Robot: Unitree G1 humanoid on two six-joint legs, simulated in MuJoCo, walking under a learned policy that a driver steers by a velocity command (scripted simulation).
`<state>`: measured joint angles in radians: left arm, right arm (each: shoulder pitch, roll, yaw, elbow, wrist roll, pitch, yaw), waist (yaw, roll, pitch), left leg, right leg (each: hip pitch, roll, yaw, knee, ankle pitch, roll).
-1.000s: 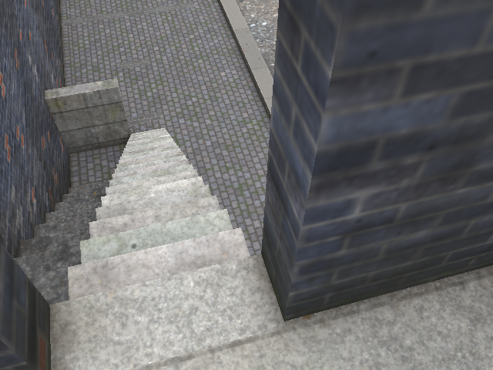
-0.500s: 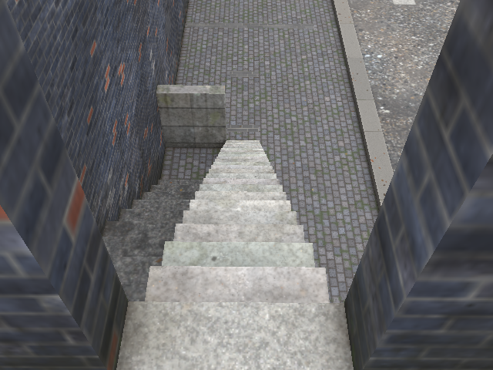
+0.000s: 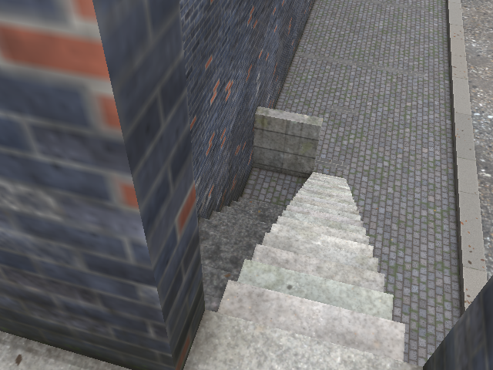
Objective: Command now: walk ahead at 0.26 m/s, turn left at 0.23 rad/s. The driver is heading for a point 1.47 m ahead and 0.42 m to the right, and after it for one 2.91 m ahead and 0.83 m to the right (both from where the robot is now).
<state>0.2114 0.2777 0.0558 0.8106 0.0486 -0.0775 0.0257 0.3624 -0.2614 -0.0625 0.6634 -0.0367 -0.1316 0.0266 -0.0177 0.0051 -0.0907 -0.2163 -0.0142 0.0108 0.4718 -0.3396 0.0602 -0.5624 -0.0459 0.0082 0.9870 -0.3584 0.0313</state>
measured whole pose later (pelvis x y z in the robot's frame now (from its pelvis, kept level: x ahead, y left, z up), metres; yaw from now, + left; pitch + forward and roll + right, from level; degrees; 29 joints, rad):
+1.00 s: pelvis +0.35 -0.03 +0.00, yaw +1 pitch +3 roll -1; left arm 0.21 0.22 0.01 0.88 -0.01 0.00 -0.01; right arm 0.23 -0.15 0.03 0.84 0.02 -0.05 0.05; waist 0.01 -0.02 -0.03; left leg -0.33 0.01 0.04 0.51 -0.23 0.03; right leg -0.43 -0.03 0.05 0.78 -0.34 0.08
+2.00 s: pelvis +0.46 -0.08 -0.02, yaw +0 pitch +0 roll +0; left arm 0.38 0.20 0.03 0.82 0.02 0.01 -0.02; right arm 0.19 -0.21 -0.02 0.79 0.02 0.08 -0.03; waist 0.03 -0.03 0.00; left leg -0.15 0.09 0.07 0.64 -0.48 -0.05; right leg -0.26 0.04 0.00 0.71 -0.44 -0.04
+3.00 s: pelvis +0.56 -0.10 -0.02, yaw +0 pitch -2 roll +0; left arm 0.38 0.18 0.00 0.85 0.01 0.01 -0.04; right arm 0.15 -0.24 -0.02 0.87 -0.01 0.04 0.00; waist 0.02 0.00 0.02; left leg -0.21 0.12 0.08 0.67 -0.41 -0.05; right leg -0.08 0.06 0.02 0.59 -0.47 -0.05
